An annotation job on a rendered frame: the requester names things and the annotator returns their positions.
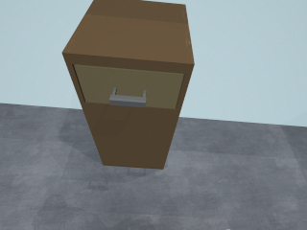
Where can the handle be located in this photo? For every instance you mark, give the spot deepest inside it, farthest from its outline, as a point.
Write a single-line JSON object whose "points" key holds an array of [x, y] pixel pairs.
{"points": [[132, 101]]}

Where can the drawer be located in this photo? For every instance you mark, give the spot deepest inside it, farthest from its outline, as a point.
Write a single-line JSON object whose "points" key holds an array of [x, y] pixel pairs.
{"points": [[97, 84]]}

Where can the cabinet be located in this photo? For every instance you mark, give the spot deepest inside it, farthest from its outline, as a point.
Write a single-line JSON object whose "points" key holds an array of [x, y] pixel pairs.
{"points": [[137, 35]]}

